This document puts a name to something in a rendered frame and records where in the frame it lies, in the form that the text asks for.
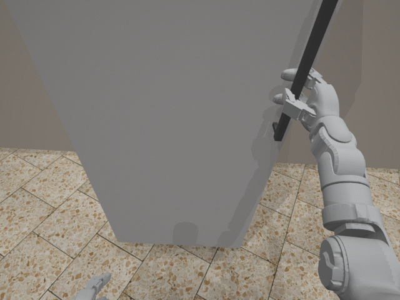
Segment right robot upper arm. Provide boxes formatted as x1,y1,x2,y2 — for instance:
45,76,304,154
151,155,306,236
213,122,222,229
318,235,400,300

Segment fridge door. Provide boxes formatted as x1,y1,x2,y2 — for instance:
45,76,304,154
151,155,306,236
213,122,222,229
5,0,343,248

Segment handle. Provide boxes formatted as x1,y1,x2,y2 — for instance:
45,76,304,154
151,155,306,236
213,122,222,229
272,0,338,141

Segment right robot forearm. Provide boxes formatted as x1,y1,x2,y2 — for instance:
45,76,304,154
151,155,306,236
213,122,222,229
309,116,400,272

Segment left robot hand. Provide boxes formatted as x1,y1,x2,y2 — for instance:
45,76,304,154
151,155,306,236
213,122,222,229
74,272,111,300

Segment right robot hand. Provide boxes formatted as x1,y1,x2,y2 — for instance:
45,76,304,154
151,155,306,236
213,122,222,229
272,68,339,132

